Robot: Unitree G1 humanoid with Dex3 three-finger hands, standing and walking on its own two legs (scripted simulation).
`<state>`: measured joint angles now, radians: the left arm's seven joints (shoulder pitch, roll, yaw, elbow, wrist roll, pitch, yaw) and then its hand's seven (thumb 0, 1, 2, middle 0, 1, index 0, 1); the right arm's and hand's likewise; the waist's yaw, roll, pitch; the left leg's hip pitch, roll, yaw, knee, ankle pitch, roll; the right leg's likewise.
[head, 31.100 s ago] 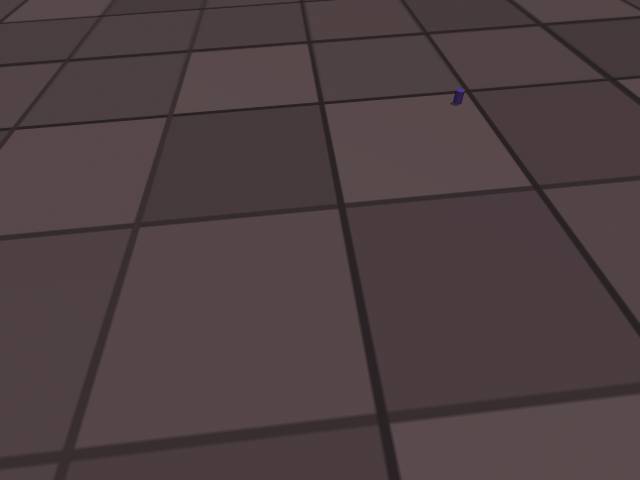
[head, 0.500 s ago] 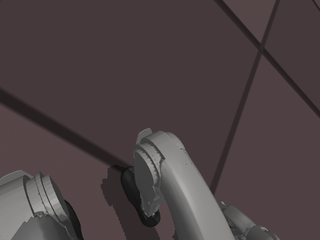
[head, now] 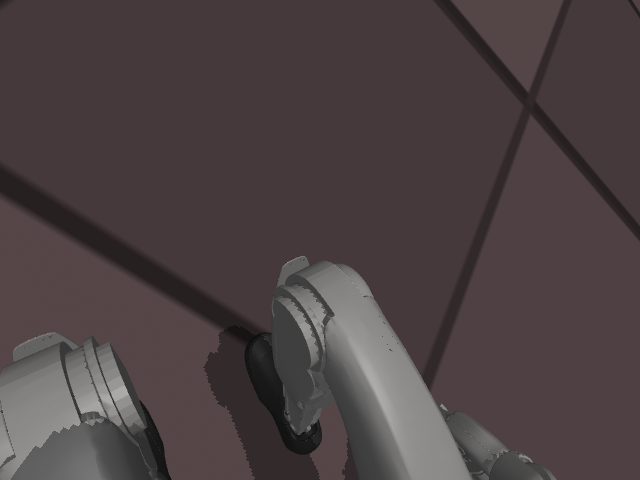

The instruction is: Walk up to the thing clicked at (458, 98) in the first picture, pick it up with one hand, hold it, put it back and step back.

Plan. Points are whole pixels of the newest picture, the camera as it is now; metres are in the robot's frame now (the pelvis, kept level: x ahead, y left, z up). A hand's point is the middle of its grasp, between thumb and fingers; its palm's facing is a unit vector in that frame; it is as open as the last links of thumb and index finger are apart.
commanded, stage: close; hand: left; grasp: from above
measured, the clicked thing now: out of the picture +0.45 +0.37 -0.27
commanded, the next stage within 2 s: settle in 0.58 s
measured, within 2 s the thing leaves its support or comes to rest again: leaves its support in 0.90 s
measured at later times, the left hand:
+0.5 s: hand out of the picture +0.44 +0.36 -0.25, palm faces -0.45 -0.18 -0.88, open 7.5 cm
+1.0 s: hand out of the picture +0.44 +0.36 -0.23, palm faces -0.38 -0.16 -0.91, open 7.1 cm
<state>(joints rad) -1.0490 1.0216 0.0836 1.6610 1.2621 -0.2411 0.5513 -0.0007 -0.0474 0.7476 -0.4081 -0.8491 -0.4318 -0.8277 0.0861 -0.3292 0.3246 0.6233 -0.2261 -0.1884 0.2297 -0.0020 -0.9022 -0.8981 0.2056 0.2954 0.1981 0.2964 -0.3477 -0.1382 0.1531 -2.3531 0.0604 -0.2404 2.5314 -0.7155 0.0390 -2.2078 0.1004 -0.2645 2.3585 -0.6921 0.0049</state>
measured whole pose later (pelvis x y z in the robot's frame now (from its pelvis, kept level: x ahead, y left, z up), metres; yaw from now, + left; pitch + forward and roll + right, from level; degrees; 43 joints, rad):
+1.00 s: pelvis +0.00 +0.00 +0.00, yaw +1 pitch +30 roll -14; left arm -1.01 0.98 0.11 1.54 1.24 -0.20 0.52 0.00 0.34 0.31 -0.77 -0.59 -0.92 -0.51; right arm 0.12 -0.33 0.28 0.64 -0.21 -0.21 0.24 0.00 -0.91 -0.90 0.21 0.30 0.20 0.30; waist -0.33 -0.12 0.11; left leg -2.37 0.06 -0.22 2.52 -0.70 0.03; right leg -2.23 0.09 -0.25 2.36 -0.69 0.00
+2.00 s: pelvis -0.01 +0.00 +0.06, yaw +8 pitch +35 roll -9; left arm -0.88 0.75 0.03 1.16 1.12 -0.13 0.12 0.00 0.33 0.32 -0.77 -0.59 -0.94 -0.49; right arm 0.22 -0.28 0.08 0.64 -0.07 0.03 0.11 0.00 -0.91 -0.90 0.21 0.30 0.20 0.30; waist -0.21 0.02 -0.09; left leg -2.24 0.03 -0.09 2.25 -0.64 0.05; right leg -2.13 0.06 -0.13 2.18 -0.68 0.00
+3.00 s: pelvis +0.03 +0.01 +0.37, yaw +15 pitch +17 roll -3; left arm -0.40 0.44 -0.17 0.90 0.99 -0.01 0.14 0.00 0.33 0.32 -0.77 -0.59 -0.95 -0.49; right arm 0.26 -0.25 -0.01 0.73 0.05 -0.01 -0.05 0.00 -0.91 -0.90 0.21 0.30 0.20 0.30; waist -0.08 0.05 -0.15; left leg -1.02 0.02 -0.01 1.18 -0.47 0.03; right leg -0.96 0.05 -0.01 1.13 -0.48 0.00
